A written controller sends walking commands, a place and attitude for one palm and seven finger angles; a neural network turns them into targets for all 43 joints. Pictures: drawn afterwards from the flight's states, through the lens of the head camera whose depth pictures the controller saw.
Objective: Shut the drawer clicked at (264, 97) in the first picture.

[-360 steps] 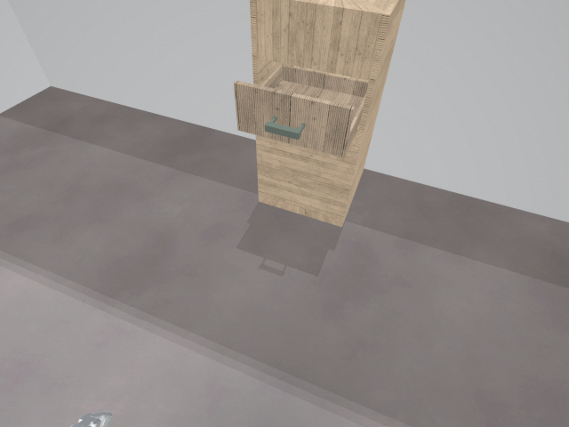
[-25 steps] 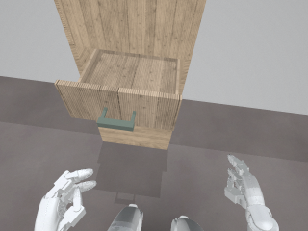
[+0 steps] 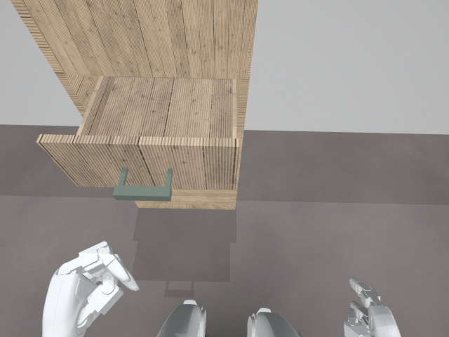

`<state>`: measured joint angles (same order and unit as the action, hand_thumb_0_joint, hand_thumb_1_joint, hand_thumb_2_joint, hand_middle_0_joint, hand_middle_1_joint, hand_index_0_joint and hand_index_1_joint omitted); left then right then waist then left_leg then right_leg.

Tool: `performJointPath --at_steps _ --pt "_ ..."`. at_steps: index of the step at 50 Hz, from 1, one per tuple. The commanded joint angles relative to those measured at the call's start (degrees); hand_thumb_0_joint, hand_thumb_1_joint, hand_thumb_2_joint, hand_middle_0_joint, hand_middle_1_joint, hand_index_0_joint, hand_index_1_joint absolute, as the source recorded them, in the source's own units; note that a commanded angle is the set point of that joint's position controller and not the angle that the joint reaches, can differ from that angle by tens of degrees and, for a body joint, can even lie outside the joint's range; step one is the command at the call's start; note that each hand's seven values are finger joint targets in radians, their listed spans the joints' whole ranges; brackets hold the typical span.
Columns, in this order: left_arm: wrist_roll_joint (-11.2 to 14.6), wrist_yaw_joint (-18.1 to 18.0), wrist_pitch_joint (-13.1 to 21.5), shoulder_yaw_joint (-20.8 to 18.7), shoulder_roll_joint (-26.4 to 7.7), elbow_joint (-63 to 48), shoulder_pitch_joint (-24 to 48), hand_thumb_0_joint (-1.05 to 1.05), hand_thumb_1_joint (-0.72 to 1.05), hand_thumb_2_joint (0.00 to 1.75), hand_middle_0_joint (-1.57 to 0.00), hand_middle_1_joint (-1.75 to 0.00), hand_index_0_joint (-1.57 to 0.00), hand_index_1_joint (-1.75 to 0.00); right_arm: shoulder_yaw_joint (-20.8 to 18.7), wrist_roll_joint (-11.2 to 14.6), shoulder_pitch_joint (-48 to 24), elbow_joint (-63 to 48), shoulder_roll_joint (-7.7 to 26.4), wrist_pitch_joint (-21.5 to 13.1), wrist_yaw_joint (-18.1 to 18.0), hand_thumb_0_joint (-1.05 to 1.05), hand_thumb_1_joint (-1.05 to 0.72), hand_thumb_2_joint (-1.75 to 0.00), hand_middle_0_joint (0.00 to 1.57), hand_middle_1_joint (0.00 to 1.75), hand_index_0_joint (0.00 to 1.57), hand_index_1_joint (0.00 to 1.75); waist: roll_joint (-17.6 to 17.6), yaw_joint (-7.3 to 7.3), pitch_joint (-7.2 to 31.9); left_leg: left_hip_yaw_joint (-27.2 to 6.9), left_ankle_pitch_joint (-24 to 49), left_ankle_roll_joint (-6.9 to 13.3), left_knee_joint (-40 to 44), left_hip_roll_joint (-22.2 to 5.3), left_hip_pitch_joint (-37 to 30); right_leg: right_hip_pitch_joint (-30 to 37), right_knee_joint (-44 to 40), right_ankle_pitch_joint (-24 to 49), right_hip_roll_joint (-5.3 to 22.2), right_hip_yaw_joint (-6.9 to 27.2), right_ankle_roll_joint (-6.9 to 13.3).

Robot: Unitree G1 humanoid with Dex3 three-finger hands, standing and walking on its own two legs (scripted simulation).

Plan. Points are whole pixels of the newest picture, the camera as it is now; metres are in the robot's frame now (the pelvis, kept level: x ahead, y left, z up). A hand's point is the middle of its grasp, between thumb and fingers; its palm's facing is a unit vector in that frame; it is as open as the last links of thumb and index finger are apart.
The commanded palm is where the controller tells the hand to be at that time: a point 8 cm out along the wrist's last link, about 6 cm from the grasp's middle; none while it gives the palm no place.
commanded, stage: raise the hand and make a fist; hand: left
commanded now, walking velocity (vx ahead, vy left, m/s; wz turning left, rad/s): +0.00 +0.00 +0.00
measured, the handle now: (145, 183) +0.41 +0.19 -0.04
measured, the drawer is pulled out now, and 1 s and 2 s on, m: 0.19 0.19 0.19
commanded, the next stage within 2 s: bring the fist close to the handle in 0.84 s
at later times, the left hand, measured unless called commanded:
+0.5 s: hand (133, 272) +0.21 +0.14 +0.06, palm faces -0.02 -1.00 +0.02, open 3.3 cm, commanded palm +0.19 +0.20 +0.06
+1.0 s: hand (128, 274) +0.21 +0.15 +0.06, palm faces +0.01 -1.00 +0.03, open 3.3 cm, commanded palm +0.19 +0.20 +0.05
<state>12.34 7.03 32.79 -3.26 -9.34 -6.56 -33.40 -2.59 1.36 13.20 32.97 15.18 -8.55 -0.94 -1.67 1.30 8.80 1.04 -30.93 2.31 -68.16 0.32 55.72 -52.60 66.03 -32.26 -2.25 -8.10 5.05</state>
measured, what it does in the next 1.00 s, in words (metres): stands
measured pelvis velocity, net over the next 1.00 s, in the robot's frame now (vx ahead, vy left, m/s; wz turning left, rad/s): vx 0.00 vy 0.04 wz -0.01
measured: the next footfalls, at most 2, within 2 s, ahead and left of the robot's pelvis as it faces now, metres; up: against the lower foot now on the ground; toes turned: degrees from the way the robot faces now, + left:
none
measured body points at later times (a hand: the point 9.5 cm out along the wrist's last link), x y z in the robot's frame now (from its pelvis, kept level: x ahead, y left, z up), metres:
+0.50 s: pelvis -0.01 +0.03 +0.00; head +0.06 +0.04 +0.45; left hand +0.21 +0.20 +0.06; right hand +0.18 -0.19 -0.06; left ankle +0.02 +0.09 -0.64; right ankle +0.00 -0.06 -0.64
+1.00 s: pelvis +0.00 +0.04 +0.00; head +0.07 +0.05 +0.45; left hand +0.20 +0.20 +0.06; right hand +0.19 -0.19 -0.07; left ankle +0.02 +0.09 -0.64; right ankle +0.00 -0.06 -0.64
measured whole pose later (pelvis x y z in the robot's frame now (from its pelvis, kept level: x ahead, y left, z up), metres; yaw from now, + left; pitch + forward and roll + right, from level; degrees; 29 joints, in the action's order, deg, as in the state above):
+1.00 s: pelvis +0.00 +0.04 +0.00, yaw -1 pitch +17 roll -3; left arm 5.3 -2.2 24.7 7.8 -7.0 -10.4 -29.7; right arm 1.6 0.3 13.2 24.1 13.1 -3.3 1.4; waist -2.6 0.6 10.0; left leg 2.5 -31.1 5.4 -67.6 1.5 53.8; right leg -50.3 64.6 -31.5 -1.1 -6.6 2.2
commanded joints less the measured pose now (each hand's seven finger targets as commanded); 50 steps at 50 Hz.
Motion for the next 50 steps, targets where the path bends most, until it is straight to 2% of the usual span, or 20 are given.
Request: performJointPath --at_steps 1,3,5,8,11,14,15,17,20,21,24,29,30,33,35,39,40,43,47,50 --pt "0.7 4.7 1.9 0.7 -4.6 -11.1 0.5 0.00 0.90 0.90 -1.28 -1.47 -1.28 -1.47 -1.9 0.4 -2.9 -11.4 5.5 -4.1 -0.9 0.00 -0.90 -0.90 0.20 0.30 0.20 0.30 2.4 0.52 16.5 -3.8 15.7 0.2 5.5 -0.6 -6.6 12.6 -10.6 18.3 3.5 12.3 -5.4" --pt "0.3 1.7 1.1 -1.8 -6.9 -16.0 2.3 0.00 0.90 0.90 -1.32 -1.51 -1.32 -1.51 -1.8 0.1 -2.7 -12.7 4.8 -3.6 -1.3 0.00 -0.90 -0.90 0.20 0.30 0.20 0.30 0.0 -0.85 20.0 -3.3 17.7 0.2 6.7 -0.6 -9.0 14.3 -9.7 18.8 3.0 11.2 -4.4" --pt "-0.5 -2.7 0.6 -5.0 -8.8 -17.6 3.6 0.00 0.90 0.90 -1.36 -1.56 -1.36 -1.56 -1.7 -0.1 -2.7 -12.8 4.1 -2.5 -1.4 0.00 -0.90 -0.90 0.20 0.30 0.20 0.30 -0.6 -2.19 19.7 -3.3 18.5 0.1 8.0 -0.6 -10.1 14.1 -9.2 18.3 2.1 9.6 -3.6" --pt "-1.2 -6.3 -0.7 -0.8 -2.6 -14.9 2.1 0.00 0.90 0.90 -1.40 -1.60 -1.40 -1.60 -1.1 -0.2 -2.9 -13.7 3.4 -1.5 -0.6 0.00 -0.90 -0.90 0.20 0.30 0.20 0.30 0.3 -1.22 16.0 -3.6 19.0 -0.1 9.2 -0.6 -11.7 11.6 -9.2 19.0 1.6 7.4 -3.6" --pt "-2.9 -5.1 -3.8 5.4 1.1 -10.1 2.6 0.00 0.90 0.90 -1.40 -1.60 -1.40 -1.60 -0.2 -0.2 -3.0 -14.6 4.5 -0.4 0.0 0.00 -0.90 -0.90 0.20 0.30 0.20 0.30 1.5 0.99 10.8 -4.2 16.7 -0.1 9.9 -0.9 -11.2 8.3 -10.3 16.8 1.5 6.4 -3.9" --pt "-4.2 -2.4 -7.2 9.5 0.6 -9.2 5.3 0.00 0.90 0.90 -1.40 -1.60 -1.40 -1.60 0.6 0.1 -2.9 -16.3 5.5 0.1 0.0 0.00 -0.90 -0.90 0.20 0.30 0.20 0.30 1.9 1.87 7.1 -5.2 10.8 0.0 11.5 -0.8 -10.0 7.1 -12.4 10.2 1.6 6.6 -3.7" --pt "-4.7 -2.1 -8.0 8.6 -1.0 -9.0 6.4 0.00 0.90 0.90 -1.40 -1.60 -1.40 -1.60 0.6 0.1 -2.9 -16.6 5.6 0.4 -0.3 0.00 -0.90 -0.90 0.20 0.30 0.20 0.30 3.3 2.04 6.6 -5.3 10.1 0.3 11.3 -0.9 -9.6 7.2 -13.0 9.4 1.6 7.3 -3.9" --pt "-5.1 -2.5 -8.1 7.6 -2.4 -11.6 9.5 0.00 0.90 0.90 -1.40 -1.60 -1.40 -1.60 0.9 -0.1 -2.4 -17.3 5.5 0.4 -0.5 0.00 -0.90 -0.90 0.20 0.30 0.20 0.30 1.6 1.26 8.7 -5.5 9.7 0.2 11.9 -0.8 -11.1 7.6 -12.7 8.2 1.6 6.8 -3.3" --pt "-4.9 -6.4 -6.6 3.6 -4.8 -16.2 12.3 0.00 0.90 0.90 -1.40 -1.60 -1.40 -1.60 1.1 -0.7 -2.3 -17.4 5.0 0.5 -0.5 0.00 -0.90 -0.90 0.20 0.30 0.20 0.30 -0.4 -0.18 12.0 -6.1 11.9 -0.4 12.5 -1.1 -13.8 7.3 -10.8 9.1 1.2 5.5 -2.9" --pt "-4.9 -7.7 -5.9 4.6 -2.7 -17.4 12.7 0.00 0.90 0.90 -1.40 -1.60 -1.40 -1.60 1.3 -1.0 -2.6 -17.5 4.4 0.5 -0.3 0.00 -0.90 -0.90 0.20 0.30 0.20 0.30 -2.4 -0.76 13.3 -6.1 13.0 -0.6 12.8 -1.0 -15.1 7.4 -10.4 9.6 1.2 5.4 -2.7" --pt "-5.0 -10.7 -4.5 4.0 -1.7 -14.9 11.1 0.00 0.90 0.90 -1.40 -1.60 -1.40 -1.60 1.4 -1.2 -2.3 -17.0 4.3 0.7 0.5 0.00 -0.90 -0.90 0.20 0.30 0.20 0.30 -1.3 -0.65 12.6 -6.4 13.1 -1.2 12.8 -1.2 -14.8 6.3 -9.8 9.5 1.0 4.8 -2.7" --pt "-6.8 -8.5 -6.8 11.6 2.2 -12.0 6.6 0.00 0.90 0.90 -1.40 -1.60 -1.40 -1.60 1.2 -0.9 -2.0 -17.8 5.3 1.4 1.6 0.00 -0.90 -0.90 0.20 0.30 0.20 0.30 -1.2 0.34 11.8 -6.6 13.9 -1.3 13.6 -1.3 -15.0 6.9 -10.5 10.5 1.3 4.7 -2.7" --pt "-6.9 -7.9 -7.9 10.7 1.3 -10.8 4.6 0.00 0.90 0.90 -1.40 -1.60 -1.40 -1.60 0.9 -0.7 -1.6 -18.0 5.5 1.6 1.5 0.00 -0.90 -0.90 0.20 0.30 0.20 0.30 1.7 0.28 12.0 -6.5 14.8 -1.0 13.5 -1.4 -14.3 8.3 -10.8 11.6 1.2 4.8 -2.8" --pt "-6.9 -7.2 -8.9 10.7 0.1 -13.7 6.7 0.00 0.90 0.90 -1.40 -1.60 -1.40 -1.60 0.9 -0.6 -1.4 -18.7 5.7 2.1 1.0 0.00 -0.90 -0.90 0.20 0.30 0.20 0.30 1.6 0.45 11.4 -6.4 14.1 -0.9 13.7 -1.2 -14.1 8.7 -11.0 11.7 1.4 4.9 -2.9" --pt "-6.6 -8.7 -8.1 6.8 -2.6 -14.7 7.4 0.00 0.90 0.90 -1.40 -1.60 -1.40 -1.60 0.9 -0.9 -1.7 -18.2 5.5 2.3 0.5 0.00 -0.90 -0.90 0.20 0.30 0.20 0.30 2.4 -0.24 11.3 -6.1 14.2 -0.9 13.5 -1.1 -13.3 9.0 -10.8 11.6 1.1 5.1 -2.8" --pt "-6.0 -11.4 -4.3 6.8 -0.2 -17.5 6.4 0.00 0.90 0.90 -1.40 -1.60 -1.40 -1.60 1.0 -1.2 -1.9 -17.8 4.2 1.9 1.0 0.00 -0.90 -0.90 0.20 0.30 0.20 0.30 -1.0 -0.98 13.3 -6.4 17.6 -1.9 13.0 -1.4 -15.8 7.1 -8.9 12.5 0.9 4.5 -2.5" --pt "-6.0 -12.0 -3.7 5.3 -1.5 -17.3 4.9 0.00 0.90 0.90 -1.40 -1.60 -1.40 -1.60 0.8 -1.3 -1.8 -17.4 4.2 1.9 1.1 0.00 -0.90 -0.90 0.20 0.30 0.20 0.30 -1.4 -1.47 13.4 -6.3 19.4 -2.1 12.9 -1.5 -15.9 7.5 -8.7 13.6 0.8 4.6 -2.4" --pt "-6.6 -10.8 -3.1 10.6 2.2 -16.1 3.4 0.00 0.90 0.90 -1.40 -1.60 -1.40 -1.60 0.8 -1.2 -1.7 -17.4 4.5 1.9 1.8 0.00 -0.90 -0.90 0.20 0.30 0.20 0.30 -1.7 -0.01 12.7 -6.7 20.6 -2.4 12.3 -1.8 -16.6 5.9 -8.5 13.9 1.1 4.3 -2.7" --pt "-7.5 -7.9 -5.3 13.2 2.5 -14.6 1.3 0.00 0.90 0.90 -1.40 -1.60 -1.40 -1.60 0.5 -0.8 -1.0 -18.2 5.1 2.5 1.7 0.00 -0.90 -0.90 0.20 0.30 0.20 0.30 0.6 0.80 12.2 -7.0 20.3 -1.8 12.1 -1.8 -15.7 6.6 -9.0 14.7 1.2 4.5 -3.0" --pt "-8.5 -7.6 -6.0 12.1 1.3 -12.4 5.5 0.00 0.90 0.90 -1.40 -1.60 -1.40 -1.60 0.7 -1.0 -1.5 -17.7 5.2 2.9 1.2 0.00 -0.90 -0.90 0.20 0.30 0.20 0.30 1.9 1.50 9.9 -7.6 17.3 -1.8 11.2 -1.8 -12.9 3.9 -7.7 12.5 1.1 4.3 -2.9"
